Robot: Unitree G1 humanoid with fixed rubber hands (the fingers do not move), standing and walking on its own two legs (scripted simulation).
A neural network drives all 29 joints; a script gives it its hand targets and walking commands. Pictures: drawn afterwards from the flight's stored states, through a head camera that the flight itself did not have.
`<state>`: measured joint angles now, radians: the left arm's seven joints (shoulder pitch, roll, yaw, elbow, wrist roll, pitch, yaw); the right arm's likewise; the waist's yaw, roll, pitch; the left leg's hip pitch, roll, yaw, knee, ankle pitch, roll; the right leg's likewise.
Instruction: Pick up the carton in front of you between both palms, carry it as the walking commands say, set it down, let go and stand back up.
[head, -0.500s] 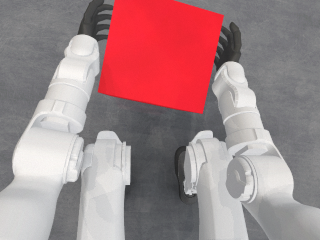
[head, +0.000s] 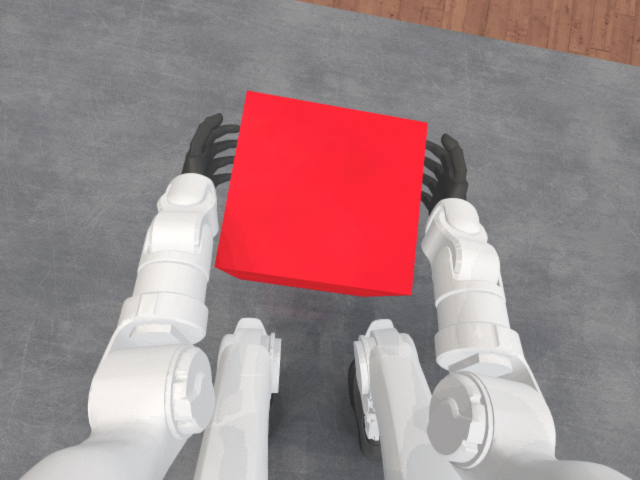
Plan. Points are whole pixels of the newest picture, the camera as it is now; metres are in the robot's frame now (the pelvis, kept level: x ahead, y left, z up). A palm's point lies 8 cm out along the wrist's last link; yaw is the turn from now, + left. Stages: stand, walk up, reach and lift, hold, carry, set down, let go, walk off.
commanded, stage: reach and lift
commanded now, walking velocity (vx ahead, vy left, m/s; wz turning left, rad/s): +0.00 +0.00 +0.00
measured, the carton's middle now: (316, 215) +0.45 +0.01 -0.14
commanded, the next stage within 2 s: none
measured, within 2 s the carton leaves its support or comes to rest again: neither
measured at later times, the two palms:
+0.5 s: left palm (151, 150) +0.42 +0.16 +0.10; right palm (534, 166) +0.42 -0.14 +0.11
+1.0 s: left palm out of the picture +0.38 +0.15 +0.26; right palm out of the picture +0.39 -0.15 +0.26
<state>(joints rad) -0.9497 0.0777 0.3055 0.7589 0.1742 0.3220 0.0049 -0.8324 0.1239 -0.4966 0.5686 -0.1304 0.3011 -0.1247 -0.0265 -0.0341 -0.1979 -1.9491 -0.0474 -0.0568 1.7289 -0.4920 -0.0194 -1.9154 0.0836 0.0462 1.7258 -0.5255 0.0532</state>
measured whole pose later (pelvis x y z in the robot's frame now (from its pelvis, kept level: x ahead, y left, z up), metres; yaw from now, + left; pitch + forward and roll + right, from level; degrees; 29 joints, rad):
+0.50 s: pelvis +0.05 +0.00 +0.14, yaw +2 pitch +28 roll -1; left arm -0.58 -0.05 0.31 0.66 0.19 0.32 0.03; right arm -0.53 0.15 -0.41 0.58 -0.16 0.30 -0.09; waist -0.02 -0.03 -0.24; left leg -1.28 -0.04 -0.06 1.26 -0.46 -0.01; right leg -1.26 0.06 0.07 1.26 -0.49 0.03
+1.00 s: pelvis +0.09 -0.01 +0.25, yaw +2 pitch +5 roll +0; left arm -0.27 -0.15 0.27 0.43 0.23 0.48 0.04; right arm -0.30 0.16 -0.30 0.44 -0.22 0.47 -0.04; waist 0.00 -0.02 -0.11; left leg -0.43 -0.03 -0.07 0.62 -0.28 -0.01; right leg -0.41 0.03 0.08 0.64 -0.31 0.01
